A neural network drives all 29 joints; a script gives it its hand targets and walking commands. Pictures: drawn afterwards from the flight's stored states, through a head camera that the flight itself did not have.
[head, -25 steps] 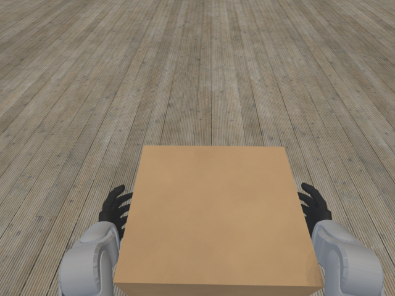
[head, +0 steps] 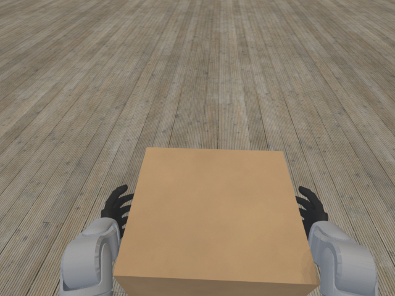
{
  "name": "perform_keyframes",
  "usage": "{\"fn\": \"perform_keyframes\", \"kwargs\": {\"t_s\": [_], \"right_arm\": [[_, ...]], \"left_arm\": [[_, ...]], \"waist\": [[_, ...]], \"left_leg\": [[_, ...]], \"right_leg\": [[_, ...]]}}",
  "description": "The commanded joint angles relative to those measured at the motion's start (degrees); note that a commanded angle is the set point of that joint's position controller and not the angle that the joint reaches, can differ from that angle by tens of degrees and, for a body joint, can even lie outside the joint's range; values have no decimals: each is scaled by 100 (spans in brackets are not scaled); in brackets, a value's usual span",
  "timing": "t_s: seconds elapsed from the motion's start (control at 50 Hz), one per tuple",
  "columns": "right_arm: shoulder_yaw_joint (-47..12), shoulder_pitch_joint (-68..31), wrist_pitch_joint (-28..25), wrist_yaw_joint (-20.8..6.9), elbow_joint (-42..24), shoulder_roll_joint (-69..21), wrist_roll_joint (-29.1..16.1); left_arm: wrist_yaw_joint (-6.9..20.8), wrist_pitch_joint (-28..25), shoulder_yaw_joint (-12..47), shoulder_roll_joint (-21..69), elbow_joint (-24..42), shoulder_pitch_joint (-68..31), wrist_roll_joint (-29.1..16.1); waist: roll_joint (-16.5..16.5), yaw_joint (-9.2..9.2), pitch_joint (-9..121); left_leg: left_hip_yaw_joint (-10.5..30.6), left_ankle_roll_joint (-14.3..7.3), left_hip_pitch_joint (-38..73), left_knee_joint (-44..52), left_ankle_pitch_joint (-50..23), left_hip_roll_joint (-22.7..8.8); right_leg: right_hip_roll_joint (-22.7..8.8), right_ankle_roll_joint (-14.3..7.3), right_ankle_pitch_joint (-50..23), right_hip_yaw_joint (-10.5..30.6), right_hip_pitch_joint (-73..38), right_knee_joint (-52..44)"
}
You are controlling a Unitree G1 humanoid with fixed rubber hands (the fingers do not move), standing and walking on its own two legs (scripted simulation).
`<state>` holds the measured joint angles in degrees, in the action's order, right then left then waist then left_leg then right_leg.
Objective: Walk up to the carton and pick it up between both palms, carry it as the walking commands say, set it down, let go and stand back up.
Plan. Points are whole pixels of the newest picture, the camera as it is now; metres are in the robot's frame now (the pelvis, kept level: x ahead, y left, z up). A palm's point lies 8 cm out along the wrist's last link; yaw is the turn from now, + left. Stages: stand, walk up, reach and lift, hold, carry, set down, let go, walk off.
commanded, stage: carry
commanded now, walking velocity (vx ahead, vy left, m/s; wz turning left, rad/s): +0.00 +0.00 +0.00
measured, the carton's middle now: (211, 237) +0.27 +0.00 +0.00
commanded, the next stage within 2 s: hold in 0.88 s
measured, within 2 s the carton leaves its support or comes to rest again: neither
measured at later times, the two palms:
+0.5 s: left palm (109, 222) +0.26 +0.19 +0.08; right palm (308, 223) +0.26 -0.18 +0.07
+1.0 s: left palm (108, 233) +0.26 +0.20 +0.03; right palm (291, 229) +0.27 -0.16 +0.03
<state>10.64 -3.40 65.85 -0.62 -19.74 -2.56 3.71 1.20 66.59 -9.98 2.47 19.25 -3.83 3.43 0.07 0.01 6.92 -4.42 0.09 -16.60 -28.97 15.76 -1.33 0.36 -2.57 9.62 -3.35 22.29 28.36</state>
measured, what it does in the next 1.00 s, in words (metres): stands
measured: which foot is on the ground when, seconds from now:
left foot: down 0.00-1.00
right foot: down 0.00-1.00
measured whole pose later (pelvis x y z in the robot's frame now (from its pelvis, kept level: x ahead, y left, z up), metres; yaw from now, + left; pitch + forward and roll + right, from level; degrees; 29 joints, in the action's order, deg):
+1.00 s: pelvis +0.00 +0.01 +0.01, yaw +1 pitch -3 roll +0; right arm 8.8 -6.0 45.6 -2.2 1.8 -0.8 7.7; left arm 2.9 45.6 -9.3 1.2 -1.8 -5.1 6.9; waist -0.7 0.6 -3.1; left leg -2.2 -1.6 -6.4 -24.4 14.3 0.8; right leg -0.5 -1.5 9.1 -3.5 11.9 24.3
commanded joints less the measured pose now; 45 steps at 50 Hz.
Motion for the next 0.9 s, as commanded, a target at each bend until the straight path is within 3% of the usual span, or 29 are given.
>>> {"fn": "perform_keyframes", "kwargs": {"t_s": [0.0,0.86,0.88], "right_arm": [[-4572,-2748,-40,-1106,-802,-4521,-1992],[-4417,-2746,-338,-1066,-471,-4430,-1788],[-2078,-1401,-1026,-920,3064,-2945,-154]], "left_arm": [[1029,-140,4369,4422,864,-2806,-1841],[1015,-432,4279,4382,577,-2854,-1729],[821,-1168,1264,2337,-3390,-1070,183]], "waist": [[61,19,1229],[37,29,1195],[-300,572,-893]], "left_leg": [[416,-124,208,441,-359,-475],[446,-196,327,414,-611,-486],[774,-363,-8,1196,-144,595]], "right_leg": [[-717,-107,-687,635,-826,-397],[-717,-90,-819,586,-798,-235],[259,8,-263,756,-2036,-851]]}}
